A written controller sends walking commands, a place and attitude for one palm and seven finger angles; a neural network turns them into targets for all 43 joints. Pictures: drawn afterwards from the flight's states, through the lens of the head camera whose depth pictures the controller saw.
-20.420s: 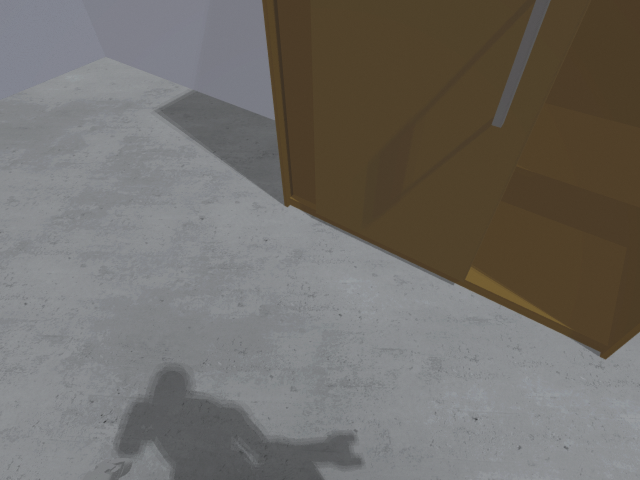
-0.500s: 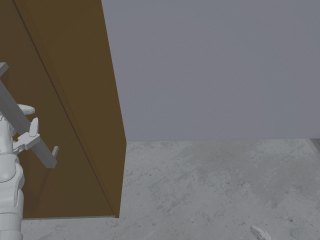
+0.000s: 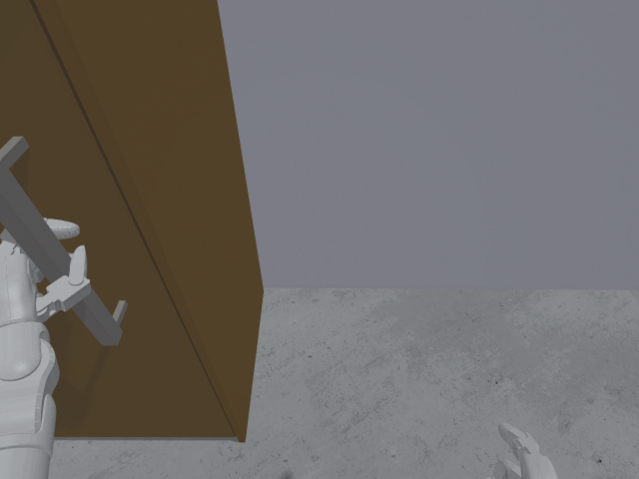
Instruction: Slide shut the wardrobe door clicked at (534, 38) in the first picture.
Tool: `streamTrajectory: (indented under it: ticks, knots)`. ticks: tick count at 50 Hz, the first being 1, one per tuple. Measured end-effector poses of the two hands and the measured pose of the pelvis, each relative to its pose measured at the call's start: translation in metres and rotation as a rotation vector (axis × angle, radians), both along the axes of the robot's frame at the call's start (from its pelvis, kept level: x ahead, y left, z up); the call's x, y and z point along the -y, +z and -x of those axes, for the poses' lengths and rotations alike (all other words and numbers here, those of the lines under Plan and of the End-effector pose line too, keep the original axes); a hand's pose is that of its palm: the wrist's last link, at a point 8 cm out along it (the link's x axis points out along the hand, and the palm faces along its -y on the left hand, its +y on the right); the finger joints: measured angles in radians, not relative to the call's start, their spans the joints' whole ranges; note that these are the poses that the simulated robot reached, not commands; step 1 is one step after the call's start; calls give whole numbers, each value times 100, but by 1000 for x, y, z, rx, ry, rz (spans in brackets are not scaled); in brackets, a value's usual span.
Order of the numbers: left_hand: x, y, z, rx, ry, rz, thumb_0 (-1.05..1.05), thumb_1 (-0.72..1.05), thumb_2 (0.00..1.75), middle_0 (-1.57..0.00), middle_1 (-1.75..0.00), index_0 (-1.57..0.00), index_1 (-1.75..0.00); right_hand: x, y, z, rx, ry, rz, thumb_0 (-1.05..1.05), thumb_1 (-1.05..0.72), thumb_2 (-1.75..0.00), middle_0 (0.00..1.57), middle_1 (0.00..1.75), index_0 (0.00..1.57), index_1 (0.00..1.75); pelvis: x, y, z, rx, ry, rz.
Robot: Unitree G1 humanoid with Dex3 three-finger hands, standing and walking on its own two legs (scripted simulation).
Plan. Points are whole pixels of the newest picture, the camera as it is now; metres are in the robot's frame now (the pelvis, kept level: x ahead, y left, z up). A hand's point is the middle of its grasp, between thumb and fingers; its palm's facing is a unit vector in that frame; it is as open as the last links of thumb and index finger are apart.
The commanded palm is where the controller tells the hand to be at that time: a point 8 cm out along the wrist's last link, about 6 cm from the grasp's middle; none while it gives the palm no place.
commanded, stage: stop walking and hold the door there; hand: left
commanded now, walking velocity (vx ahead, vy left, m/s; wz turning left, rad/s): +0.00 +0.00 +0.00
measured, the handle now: (71, 259) +0.33 +0.35 +0.11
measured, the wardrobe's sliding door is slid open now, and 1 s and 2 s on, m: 0.00 0.00 0.00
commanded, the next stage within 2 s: loosen the grip on the handle in 1.78 s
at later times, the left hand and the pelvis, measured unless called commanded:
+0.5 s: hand (74, 279) +0.29 +0.32 +0.11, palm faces +0.53 -0.78 -0.33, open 5.8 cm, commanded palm +0.24 +0.35 +0.11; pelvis -0.01 +0.00 +0.00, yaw +1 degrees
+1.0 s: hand (72, 281) +0.29 +0.32 +0.11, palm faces +0.31 -0.94 -0.15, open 5.6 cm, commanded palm +0.25 +0.36 +0.11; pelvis -0.08 +0.10 +0.00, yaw +1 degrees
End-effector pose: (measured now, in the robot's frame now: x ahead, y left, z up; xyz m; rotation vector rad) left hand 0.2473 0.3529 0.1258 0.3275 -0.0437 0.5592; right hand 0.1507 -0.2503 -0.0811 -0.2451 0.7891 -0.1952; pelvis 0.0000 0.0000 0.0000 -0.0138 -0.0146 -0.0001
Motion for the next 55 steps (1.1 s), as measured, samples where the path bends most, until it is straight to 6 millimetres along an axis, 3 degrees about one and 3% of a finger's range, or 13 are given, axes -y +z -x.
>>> streamTrajectory:
  ticks: [11, 22, 30, 36, 41, 47, 51, 55]
  knots:
    - [2, 0, 0, -11, 28, 2, -13, 60, 79, -46, -140, -40, -140, 6, 4, -13, 13, 4, -2, 1, -90, -90, 21, 30, 20, 30, 8, 1, -6, -6, 6, 1]
    - [1, 1, 1, -29, 37, -18, -15, 59, 78, -46, -140, -41, -140, 7, -13, 6, -68, -12, -20, 1, -90, -90, 21, 30, 20, 30, 8, 0, -2, -15, 16, 12]
    - [-5, -1, -1, -13, -49, -36, -16, 60, 78, -46, -140, -44, -140, 0, -18, 23, -116, -17, 24, 1, -90, -90, 21, 30, 20, 30, -15, -5, 23, -19, 45, 1]
    - [-13, -4, -4, 22, -160, -17, -17, 61, 78, -46, -140, -43, -140, -33, -18, 41, -108, -25, 52, 1, -91, -90, 20, 30, 20, 30, -54, -10, 52, -3, 65, -29]
    - [-15, -6, -4, 49, -222, 44, -13, 65, 78, -46, -140, -41, -140, -84, -17, 64, -81, -16, -4, 1, -91, -90, 20, 30, 20, 30, -81, -8, 73, 2, 37, -8]
    - [-12, -7, -4, 60, -244, 144, -8, 70, 78, -46, -140, -38, -140, -141, -19, 98, -150, 58, -82, 1, -90, -90, 21, 30, 20, 30, -94, 1, 81, -9, 23, 13]
    - [-13, -6, -4, 41, -263, 139, -8, 70, 77, -45, -140, -37, -140, -157, -21, 112, -183, 77, -101, 1, -90, -90, 21, 30, 20, 30, -98, 5, 83, -19, 11, 22]
    - [-15, -4, -5, 15, -272, 122, -8, 69, 76, -45, -140, -38, -140, -154, -20, 117, -180, 75, -93, 1, -90, -90, 21, 30, 20, 30, -99, 6, 88, -19, 1, 30]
